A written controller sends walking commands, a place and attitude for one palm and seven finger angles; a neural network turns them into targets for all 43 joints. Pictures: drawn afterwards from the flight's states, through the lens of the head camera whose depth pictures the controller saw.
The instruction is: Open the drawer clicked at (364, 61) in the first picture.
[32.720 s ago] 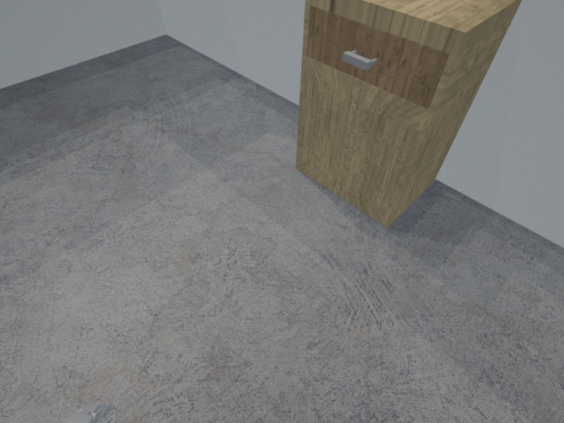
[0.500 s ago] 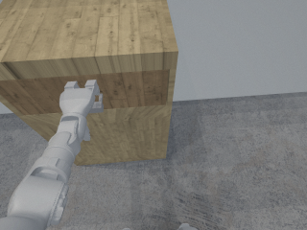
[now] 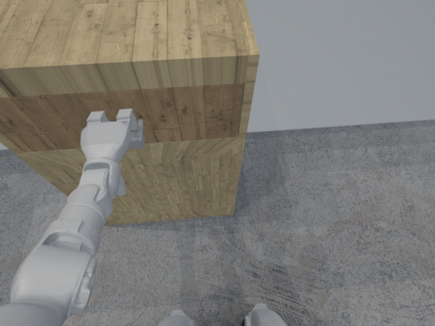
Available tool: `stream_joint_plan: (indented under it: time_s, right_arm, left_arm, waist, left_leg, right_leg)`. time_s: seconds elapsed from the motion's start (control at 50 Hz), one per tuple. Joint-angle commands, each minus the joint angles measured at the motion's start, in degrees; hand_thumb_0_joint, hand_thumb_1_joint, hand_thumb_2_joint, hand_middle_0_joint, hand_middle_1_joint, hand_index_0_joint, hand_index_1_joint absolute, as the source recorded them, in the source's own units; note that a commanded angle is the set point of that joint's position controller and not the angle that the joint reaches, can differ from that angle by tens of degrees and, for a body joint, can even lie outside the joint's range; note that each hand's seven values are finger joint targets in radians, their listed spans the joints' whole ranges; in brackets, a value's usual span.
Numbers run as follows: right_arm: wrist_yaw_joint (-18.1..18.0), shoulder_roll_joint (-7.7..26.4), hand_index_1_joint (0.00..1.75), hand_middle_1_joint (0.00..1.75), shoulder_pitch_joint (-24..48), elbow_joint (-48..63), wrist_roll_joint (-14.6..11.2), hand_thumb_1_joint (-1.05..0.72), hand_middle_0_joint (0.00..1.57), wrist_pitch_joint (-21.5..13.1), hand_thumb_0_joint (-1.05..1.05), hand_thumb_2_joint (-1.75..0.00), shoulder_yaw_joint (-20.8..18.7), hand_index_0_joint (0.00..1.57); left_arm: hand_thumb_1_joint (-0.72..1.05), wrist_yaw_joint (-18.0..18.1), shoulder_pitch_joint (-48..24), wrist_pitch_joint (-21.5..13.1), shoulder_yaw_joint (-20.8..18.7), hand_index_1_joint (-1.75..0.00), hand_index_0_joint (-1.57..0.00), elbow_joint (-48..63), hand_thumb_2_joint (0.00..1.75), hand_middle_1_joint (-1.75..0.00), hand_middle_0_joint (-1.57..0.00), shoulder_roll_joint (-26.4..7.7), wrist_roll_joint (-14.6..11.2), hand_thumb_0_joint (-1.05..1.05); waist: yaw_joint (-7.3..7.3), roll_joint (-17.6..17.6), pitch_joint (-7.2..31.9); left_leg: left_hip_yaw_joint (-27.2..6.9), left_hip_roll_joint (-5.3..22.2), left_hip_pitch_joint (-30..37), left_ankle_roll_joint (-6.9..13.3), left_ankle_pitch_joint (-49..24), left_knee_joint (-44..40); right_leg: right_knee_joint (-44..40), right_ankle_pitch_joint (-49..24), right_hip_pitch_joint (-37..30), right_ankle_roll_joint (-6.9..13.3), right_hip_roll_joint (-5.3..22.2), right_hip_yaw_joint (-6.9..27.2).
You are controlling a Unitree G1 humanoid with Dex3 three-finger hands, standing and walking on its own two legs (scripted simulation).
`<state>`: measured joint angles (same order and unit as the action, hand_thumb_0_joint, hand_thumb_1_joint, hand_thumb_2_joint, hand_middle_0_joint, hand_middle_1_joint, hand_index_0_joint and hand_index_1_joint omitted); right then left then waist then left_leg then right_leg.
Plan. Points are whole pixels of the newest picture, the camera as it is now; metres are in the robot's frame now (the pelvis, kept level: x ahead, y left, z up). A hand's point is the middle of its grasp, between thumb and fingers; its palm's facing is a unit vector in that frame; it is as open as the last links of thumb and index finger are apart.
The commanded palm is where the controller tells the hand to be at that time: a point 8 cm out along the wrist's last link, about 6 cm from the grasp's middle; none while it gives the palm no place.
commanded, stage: lower the fingers behind the handle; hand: left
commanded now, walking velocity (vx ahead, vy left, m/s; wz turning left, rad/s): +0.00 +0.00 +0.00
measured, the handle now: (120, 133) +0.51 +0.21 -0.01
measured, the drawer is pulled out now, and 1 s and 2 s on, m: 0.00 0.00 0.00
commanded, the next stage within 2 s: lift the fingers back up to retry in 0.78 s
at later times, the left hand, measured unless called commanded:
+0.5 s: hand (118, 155) +0.45 +0.20 -0.01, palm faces +0.01 -0.01 -1.00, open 14.0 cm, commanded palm +0.42 +0.20 +0.02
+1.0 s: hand (118, 155) +0.45 +0.20 -0.01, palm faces -0.03 +0.00 -1.00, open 14.0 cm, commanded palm +0.43 +0.19 +0.04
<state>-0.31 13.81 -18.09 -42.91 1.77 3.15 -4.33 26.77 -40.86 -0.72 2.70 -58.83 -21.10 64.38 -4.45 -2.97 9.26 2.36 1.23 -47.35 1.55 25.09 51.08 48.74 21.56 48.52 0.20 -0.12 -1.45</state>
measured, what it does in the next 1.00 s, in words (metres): stands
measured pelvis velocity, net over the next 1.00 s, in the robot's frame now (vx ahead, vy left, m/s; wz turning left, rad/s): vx -0.02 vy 0.00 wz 0.01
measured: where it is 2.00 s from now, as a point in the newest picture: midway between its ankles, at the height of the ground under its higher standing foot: outside the picture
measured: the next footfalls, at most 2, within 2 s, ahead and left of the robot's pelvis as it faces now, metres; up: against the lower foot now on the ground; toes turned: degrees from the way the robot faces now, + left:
none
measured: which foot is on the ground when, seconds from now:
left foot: down 0.00-1.00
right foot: down 0.00-1.00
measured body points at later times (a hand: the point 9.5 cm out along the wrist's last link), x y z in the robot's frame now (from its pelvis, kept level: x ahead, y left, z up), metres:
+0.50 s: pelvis -0.02 +0.00 -0.01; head +0.09 +0.00 +0.42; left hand +0.45 +0.20 +0.04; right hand +0.02 -0.27 -0.15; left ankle -0.02 +0.10 -0.69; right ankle +0.01 -0.12 -0.69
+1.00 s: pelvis -0.02 +0.00 -0.01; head +0.09 -0.01 +0.42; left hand +0.45 +0.20 +0.04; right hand +0.01 -0.27 -0.15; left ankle -0.02 +0.10 -0.69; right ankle +0.01 -0.12 -0.69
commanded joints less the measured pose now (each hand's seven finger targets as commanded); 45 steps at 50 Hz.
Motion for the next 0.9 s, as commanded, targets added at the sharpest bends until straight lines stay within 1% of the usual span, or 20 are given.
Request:
stream_joint_plan:
  time_s: [0.0, 0.02, 0.06, 0.12, 0.18, 0.22, 0.3, 0.36, 0.44, 0.5, 0.54, 0.62, 0.64, 0.66, 0.68, 0.7, 0.72, 0.76, 0.82, 0.88]
  right_arm:
    - [-0.4, 8.9, 0.3, 0.3, -7.2, 2.7, -0.2, -0.9, 0.2, -0.8, 0.0, -0.9, -2.6, 0.2]
    - [-0.5, 9.0, 0.3, 0.3, -7.0, 3.0, -0.1, -0.9, 0.2, -0.7, 0.0, -0.9, -2.4, 0.2]
    - [-0.6, 9.3, 0.3, 0.3, -7.0, 2.9, -0.2, -0.9, 0.2, -0.5, 0.0, -0.9, -2.1, 0.2]
    - [-0.8, 9.2, 0.3, 0.3, -6.9, 3.3, -0.5, -0.9, 0.2, -0.5, 0.0, -0.9, -1.8, 0.2]
    - [-0.8, 9.0, 0.3, 0.3, -7.1, 3.9, -0.4, -0.9, 0.2, -0.6, 0.0, -0.9, -1.9, 0.2]
    - [-0.8, 9.0, 0.3, 0.3, -7.0, 4.1, -0.3, -0.9, 0.2, -0.9, 0.0, -0.9, -1.9, 0.2]
    - [-0.5, 9.0, 0.3, 0.3, -7.2, 4.4, -0.3, -0.9, 0.2, -1.3, 0.0, -0.9, -2.1, 0.2]
    - [-0.4, 9.0, 0.3, 0.3, -7.1, 4.4, -0.3, -0.9, 0.2, -1.5, 0.0, -0.9, -2.2, 0.2]
    - [-0.1, 8.9, 0.3, 0.3, -7.5, 4.3, -0.4, -0.9, 0.2, -1.6, 0.0, -0.9, -2.5, 0.2]
    - [-0.2, 9.1, 0.3, 0.3, -7.6, 3.9, -0.6, -0.9, 0.2, -1.5, 0.0, -0.9, -2.1, 0.2]
    - [-0.5, 9.4, 0.3, 0.3, -7.5, 3.6, -0.6, -0.9, 0.2, -1.3, 0.0, -0.9, -1.8, 0.2]
    - [-0.9, 9.3, 0.3, 0.3, -7.8, 3.5, -0.6, -0.9, 0.2, -1.4, 0.0, -0.9, -1.5, 0.2]
    - [-1.1, 9.5, 0.3, 0.3, -7.8, 3.5, -0.8, -0.9, 0.2, -1.3, 0.0, -0.9, -1.4, 0.2]
    - [-1.1, 9.5, 0.3, 0.3, -7.9, 3.5, -0.6, -0.9, 0.2, -1.3, 0.0, -0.9, -1.4, 0.2]
    - [-1.2, 9.1, 0.3, 0.3, -7.9, 3.8, -0.6, -0.9, 0.2, -1.4, 0.0, -0.9, -1.3, 0.2]
    - [-1.2, 9.3, 0.3, 0.3, -8.0, 3.6, -0.8, -0.9, 0.2, -1.4, 0.0, -0.9, -1.3, 0.2]
    - [-1.4, 9.1, 0.3, 0.3, -8.0, 3.9, -0.6, -0.9, 0.2, -1.6, 0.0, -0.9, -1.2, 0.2]
    - [-1.5, 9.4, 0.3, 0.3, -8.2, 3.8, -0.7, -0.9, 0.2, -1.5, 0.0, -0.9, -1.2, 0.2]
    - [-1.6, 9.0, 0.3, 0.3, -8.2, 4.3, -0.7, -0.9, 0.2, -2.0, 0.0, -0.9, -1.1, 0.2]
    - [-1.5, 9.0, 0.3, 0.3, -8.4, 4.5, -0.6, -0.9, 0.2, -2.1, 0.0, -0.9, -1.2, 0.2]
  left_arm:
    - [-0.5, 2.0, -21.6, 2.2, -3.0, -1.2, -0.3, 7.0, 0.3, -1.2, -0.3, -12.1, -0.4, 0.0]
    - [-0.5, 1.9, -21.0, 2.7, -2.5, -1.2, -0.3, 5.9, 0.3, -1.2, -0.3, -11.6, -0.6, 0.0]
    - [-0.5, 1.1, -21.4, 3.1, -3.9, -1.2, -0.3, 5.0, 0.3, -1.2, -0.3, -14.2, -0.9, 0.0]
    - [-0.5, 0.3, -19.0, 3.4, -2.6, -1.2, -0.3, 2.8, 0.3, -1.2, -0.3, -13.1, -0.8, 0.0]
    - [-0.5, -0.1, -18.7, 2.4, -2.2, -1.2, -0.3, 4.2, 0.3, -1.2, -0.3, -12.2, -0.7, 0.0]
    - [-0.5, -0.3, -17.5, 1.9, -1.8, -1.2, -0.3, 3.5, 0.3, -1.2, -0.3, -11.4, -0.8, 0.0]
    - [-0.5, -0.2, -14.1, 1.0, -2.4, -1.2, -0.3, 2.9, 0.3, -1.2, -0.3, -11.0, -1.0, 0.0]
    - [-0.5, 0.4, -16.2, 1.1, -1.4, -1.2, -0.3, 3.3, 0.3, -1.2, -0.3, -10.1, -0.7, 0.0]
    - [-0.5, 1.5, -17.7, 2.4, -0.7, -1.2, -0.3, 4.8, 0.3, -1.2, -0.3, -9.0, -0.2, 0.0]
    - [-0.5, 1.3, -20.6, 4.0, 0.7, -1.2, -0.3, 2.9, 0.3, -1.2, -0.3, -8.5, -0.6, 0.0]
    - [-0.5, 1.1, -21.4, 4.9, -0.3, -1.2, -0.3, 2.0, 0.3, -1.2, -0.3, -10.9, -0.5, 0.0]
    - [-0.5, 0.1, -23.4, 5.7, 1.5, -1.2, -0.3, 0.3, 0.3, -1.2, -0.3, -9.3, -0.9, 0.0]
    - [-0.5, -0.1, -24.1, 5.6, 0.6, -1.2, -0.3, 0.6, 0.3, -1.2, -0.3, -10.9, -0.9, 0.0]
    - [-0.5, -0.5, -25.4, 5.4, 0.9, -1.2, -0.3, 1.1, 0.3, -1.2, -0.3, -10.7, -1.0, 0.0]
    - [-0.5, -0.8, -24.2, 5.2, 2.2, -1.2, -0.3, 0.5, 0.3, -1.2, -0.3, -8.9, -1.0, 0.0]
    - [-0.5, -1.0, -24.1, 5.2, 1.4, -1.2, -0.3, -0.1, 0.3, -1.2, -0.3, -9.8, -1.1, 0.0]
    - [-0.5, -1.1, -24.8, 4.9, 2.5, -1.2, -0.3, 0.0, 0.3, -1.2, -0.3, -8.5, -1.2, 0.0]
    - [-0.5, -1.6, -25.4, 4.6, 0.9, -1.2, -0.3, 0.2, 0.3, -1.2, -0.3, -10.9, -1.3, 0.0]
    - [-0.5, -1.6, -24.8, 3.8, 3.0, -1.2, -0.3, 0.0, 0.3, -1.2, -0.3, -8.1, -1.0, 0.0]
    - [-0.5, -1.6, -25.7, 3.1, 1.3, -1.2, -0.3, 2.5, 0.3, -1.2, -0.3, -10.1, -1.3, 0.0]
  waist:
    - [-1.17, 1.4, 23.3]
    - [-1.31, 2.3, 23.0]
    - [-0.93, 2.7, 22.7]
    - [-1.03, 3.9, 20.3]
    - [-0.64, 2.1, 22.1]
    - [-0.94, 3.2, 20.1]
    - [-0.21, 3.4, 20.7]
    - [-0.71, 2.8, 20.1]
    - [-0.9, 1.5, 22.6]
    - [-2.25, 3.0, 20.1]
    - [-2.15, 2.7, 20.3]
    - [-3.2, 3.7, 19.4]
    - [-3.03, 3.1, 19.3]
    - [-3.08, 1.8, 20.1]
    - [-3.19, 2.6, 19.9]
    - [-3.35, 3.1, 19.0]
    - [-3.81, 3.2, 18.8]
    - [-3.51, 3.3, 18.9]
    - [-3.69, 2.7, 18.9]
    - [-3.08, 1.7, 21.4]
  left_leg:
    - [-1.6, -1.9, 14.5, 0.4, -24.2, -4.0]
    - [-1.2, -2.1, 13.5, 0.6, -23.0, -4.1]
    - [-1.3, -2.4, 11.3, 0.7, -21.5, -4.2]
    - [-0.9, -2.4, 9.9, 0.8, -19.6, -4.3]
    - [-1.1, -2.3, 10.6, 0.8, -19.9, -3.7]
    - [-1.0, -2.1, 9.3, 0.8, -18.2, -3.3]
    - [-1.0, -2.1, 8.3, 0.7, -17.9, -2.2]
    - [-1.4, -2.1, 7.5, 0.6, -16.6, -1.9]
    - [-1.6, -1.8, 9.9, 0.4, -18.1, -1.6]
    - [-2.1, -1.8, 8.5, 0.5, -15.5, -2.1]
    - [-1.9, -2.0, 7.9, 0.7, -14.5, -2.3]
    - [-2.0, -2.1, 7.7, 0.9, -13.2, -2.4]
    - [-2.1, -2.1, 7.4, 0.8, -12.8, -2.5]
    - [-2.3, -2.1, 7.8, 0.8, -13.1, -2.6]
    - [-2.0, -2.2, 7.9, 0.9, -13.0, -2.4]
    - [-2.2, -2.1, 7.4, 0.9, -12.6, -2.3]
    - [-2.1, -2.1, 7.1, 1.0, -12.6, -2.1]
    - [-2.5, -2.2, 6.2, 1.0, -11.5, -2.1]
    - [-2.3, -2.3, 6.5, 1.0, -11.3, -1.7]
    - [-2.1, -2.3, 7.0, 1.0, -11.7, -1.6]
  right_leg:
    - [-3.7, -19.9, -12.6, 1.9, -3.1, -0.7]
    - [-4.2, -19.6, -13.2, 1.7, -3.1, -0.5]
    - [-3.9, -19.7, -14.5, 1.8, -2.8, -0.2]
    - [-4.2, -18.2, -13.5, 1.6, -2.8, -0.2]
    - [-3.4, -17.7, -12.6, 1.8, -2.8, -0.2]
    - [-3.3, -16.4, -11.3, 1.7, -2.9, -0.3]
    - [-2.2, -16.0, -10.1, 1.9, -2.9, -0.3]
    - [-1.7, -14.0, -8.1, 2.0, -3.0, -0.6]
    - [-1.3, -14.1, -7.5, 2.0, -3.0, -0.9]
    - [-2.0, -11.9, -6.4, 1.8, -3.0, -0.9]
    - [-2.3, -11.4, -7.0, 1.8, -2.9, -0.5]
    - [-3.0, -10.1, -6.4, 1.5, -2.8, -0.6]
    - [-2.7, -9.8, -6.4, 1.7, -2.8, -0.5]
    - [-2.5, -9.9, -6.4, 1.8, -2.8, -0.6]
    - [-2.8, -9.9, -6.5, 1.7, -2.8, -0.6]
    - [-2.7, -9.8, -5.9, 1.7, -2.8, -0.5]
    - [-2.8, -9.8, -5.8, 1.5, -2.8, -0.6]
    - [-2.5, -8.8, -5.9, 1.7, -2.7, -0.4]
    - [-2.4, -8.4, -4.7, 1.6, -2.8, -0.6]
    - [-2.2, -8.9, -6.4, 1.6, -2.7, -0.4]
